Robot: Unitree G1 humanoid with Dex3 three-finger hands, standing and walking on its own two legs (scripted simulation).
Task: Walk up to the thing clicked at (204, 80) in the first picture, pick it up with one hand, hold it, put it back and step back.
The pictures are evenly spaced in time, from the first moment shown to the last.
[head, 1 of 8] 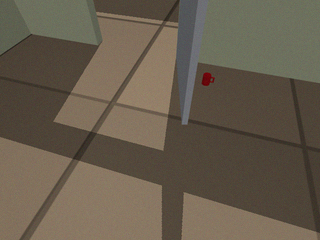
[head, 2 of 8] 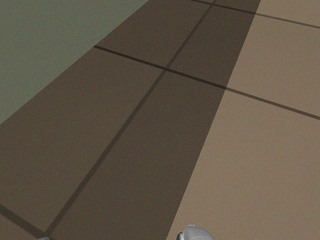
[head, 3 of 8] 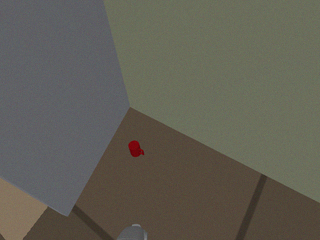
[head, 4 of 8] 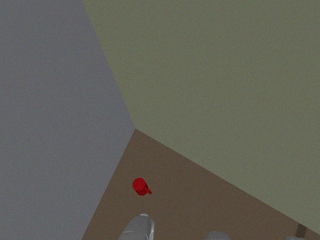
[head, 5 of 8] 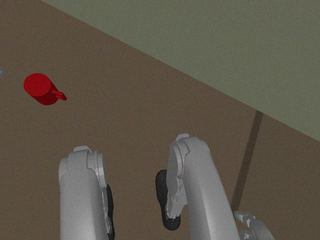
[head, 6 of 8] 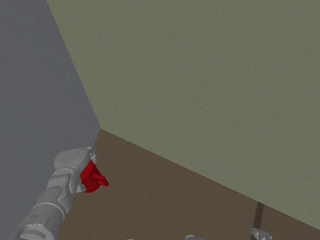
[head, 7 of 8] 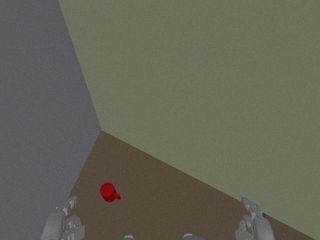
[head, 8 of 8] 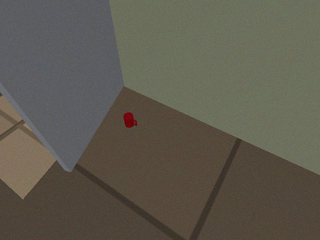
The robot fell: no
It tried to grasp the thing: yes
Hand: left
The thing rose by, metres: 0.64
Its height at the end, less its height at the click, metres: +0.00
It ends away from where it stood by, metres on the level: 0.02
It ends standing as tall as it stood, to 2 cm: yes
